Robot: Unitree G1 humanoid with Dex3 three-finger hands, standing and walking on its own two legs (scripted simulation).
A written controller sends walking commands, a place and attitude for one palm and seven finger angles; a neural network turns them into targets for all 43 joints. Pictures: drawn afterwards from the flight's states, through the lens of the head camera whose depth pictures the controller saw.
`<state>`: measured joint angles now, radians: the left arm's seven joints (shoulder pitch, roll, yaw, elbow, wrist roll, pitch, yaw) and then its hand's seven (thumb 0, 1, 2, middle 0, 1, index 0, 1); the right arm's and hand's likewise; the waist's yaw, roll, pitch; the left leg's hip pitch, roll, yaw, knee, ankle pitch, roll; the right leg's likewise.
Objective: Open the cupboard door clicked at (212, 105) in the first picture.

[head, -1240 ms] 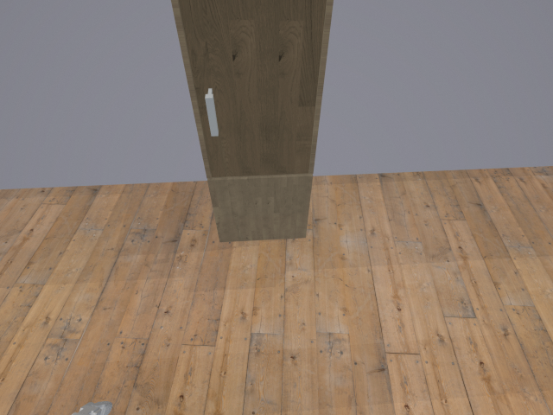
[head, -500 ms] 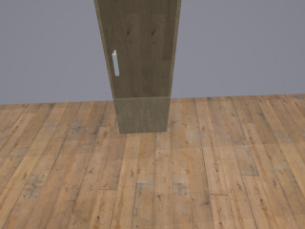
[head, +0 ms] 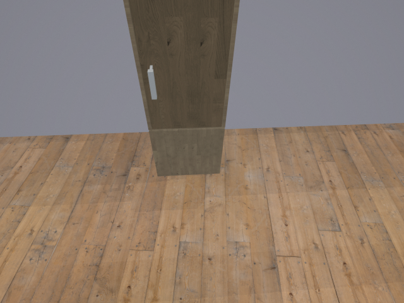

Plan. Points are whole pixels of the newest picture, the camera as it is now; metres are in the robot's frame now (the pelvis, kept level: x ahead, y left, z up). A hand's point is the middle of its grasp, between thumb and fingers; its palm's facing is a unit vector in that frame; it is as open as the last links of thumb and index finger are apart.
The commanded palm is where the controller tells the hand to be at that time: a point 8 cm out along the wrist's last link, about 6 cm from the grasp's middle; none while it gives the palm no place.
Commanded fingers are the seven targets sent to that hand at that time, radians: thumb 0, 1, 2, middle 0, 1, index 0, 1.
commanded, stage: look at it before walking up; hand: left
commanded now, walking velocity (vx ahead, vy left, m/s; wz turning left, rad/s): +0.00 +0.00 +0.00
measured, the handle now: (152, 82) +0.92 +0.25 -0.07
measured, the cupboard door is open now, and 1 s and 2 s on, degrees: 0 0 0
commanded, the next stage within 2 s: turn to face it in 0.30 s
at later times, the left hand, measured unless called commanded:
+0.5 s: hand out of the picture +0.08 +0.25 -0.15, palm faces -0.03 -0.94 -0.34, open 7.4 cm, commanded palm none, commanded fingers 0.00 0.90 0.90 -0.20 -0.30 -0.20 -0.30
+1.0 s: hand out of the picture +0.04 +0.20 -0.19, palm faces +0.03 -0.99 -0.15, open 7.4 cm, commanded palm none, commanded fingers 0.00 0.90 0.90 -0.20 -0.30 -0.20 -0.30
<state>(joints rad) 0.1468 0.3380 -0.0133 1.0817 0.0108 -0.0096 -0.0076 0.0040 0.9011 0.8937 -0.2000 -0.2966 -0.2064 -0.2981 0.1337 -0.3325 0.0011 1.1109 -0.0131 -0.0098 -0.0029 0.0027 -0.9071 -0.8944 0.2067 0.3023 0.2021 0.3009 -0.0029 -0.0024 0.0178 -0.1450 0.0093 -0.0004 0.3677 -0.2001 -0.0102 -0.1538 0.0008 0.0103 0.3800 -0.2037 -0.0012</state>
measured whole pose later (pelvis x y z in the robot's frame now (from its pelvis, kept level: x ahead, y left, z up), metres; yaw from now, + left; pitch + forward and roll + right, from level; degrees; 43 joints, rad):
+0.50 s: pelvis +0.01 +0.00 +0.00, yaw +0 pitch -1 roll +0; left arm 0.14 0.35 -0.01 1.08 0.01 -0.01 -0.01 0.00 0.90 0.89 -0.20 -0.30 -0.21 -0.30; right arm 0.12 -0.34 0.00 1.11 -0.01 -0.01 0.00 0.00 -0.91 -0.89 0.21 0.30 0.20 0.30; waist 0.00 0.00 0.02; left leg -0.13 0.00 0.00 0.35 -0.20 -0.01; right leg -0.14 -0.01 0.01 0.36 -0.20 0.00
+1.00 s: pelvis +0.07 +0.02 -0.01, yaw +3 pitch +1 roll +0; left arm 0.33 0.19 0.01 1.12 0.02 0.01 -0.02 0.01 0.91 0.89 -0.20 -0.30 -0.20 -0.30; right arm 0.40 -0.13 0.00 1.12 -0.03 -0.05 -0.02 0.00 -0.91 -0.89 0.20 0.30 0.20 0.30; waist -0.03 -0.03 0.01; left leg -0.12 0.00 0.01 0.47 -0.35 0.02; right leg -0.37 -0.03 -0.06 0.92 -0.49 -0.01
